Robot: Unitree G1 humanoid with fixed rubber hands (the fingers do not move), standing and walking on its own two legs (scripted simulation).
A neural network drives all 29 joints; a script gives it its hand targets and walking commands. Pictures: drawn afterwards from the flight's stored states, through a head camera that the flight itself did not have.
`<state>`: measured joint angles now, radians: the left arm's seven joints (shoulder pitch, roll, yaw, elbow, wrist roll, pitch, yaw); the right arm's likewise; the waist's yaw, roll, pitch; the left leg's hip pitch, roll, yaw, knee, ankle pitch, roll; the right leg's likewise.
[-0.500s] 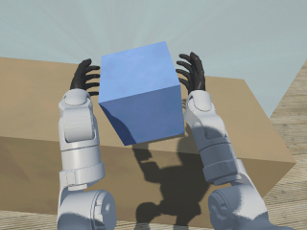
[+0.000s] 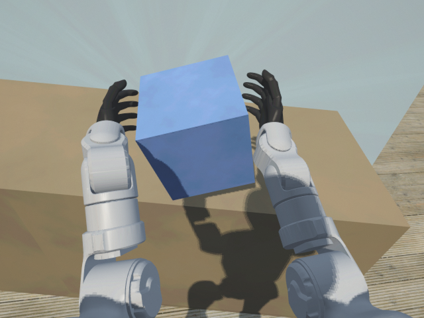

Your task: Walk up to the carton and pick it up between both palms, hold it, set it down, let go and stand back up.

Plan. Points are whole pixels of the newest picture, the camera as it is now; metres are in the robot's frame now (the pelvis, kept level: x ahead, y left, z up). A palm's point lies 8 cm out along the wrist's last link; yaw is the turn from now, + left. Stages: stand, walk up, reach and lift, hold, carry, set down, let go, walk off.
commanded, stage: hold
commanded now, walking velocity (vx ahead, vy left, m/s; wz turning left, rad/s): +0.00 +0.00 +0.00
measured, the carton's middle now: (199, 130) +0.43 -0.03 +0.18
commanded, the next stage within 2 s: none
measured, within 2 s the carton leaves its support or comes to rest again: neither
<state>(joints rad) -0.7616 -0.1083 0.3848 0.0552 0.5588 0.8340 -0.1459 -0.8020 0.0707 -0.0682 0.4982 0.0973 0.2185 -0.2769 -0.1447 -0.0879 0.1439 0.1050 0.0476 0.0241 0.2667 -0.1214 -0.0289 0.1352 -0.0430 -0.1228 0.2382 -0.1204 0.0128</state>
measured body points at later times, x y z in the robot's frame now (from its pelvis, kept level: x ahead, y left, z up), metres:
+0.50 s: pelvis +0.00 +0.00 +0.00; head -0.04 +0.03 +0.45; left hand +0.39 +0.13 +0.23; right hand +0.37 -0.14 +0.25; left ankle +0.04 +0.14 -0.75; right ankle +0.03 -0.12 -0.75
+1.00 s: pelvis +0.00 +0.00 +0.00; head -0.04 +0.03 +0.45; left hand +0.38 +0.13 +0.23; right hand +0.37 -0.14 +0.25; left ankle +0.04 +0.13 -0.75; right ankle +0.03 -0.12 -0.75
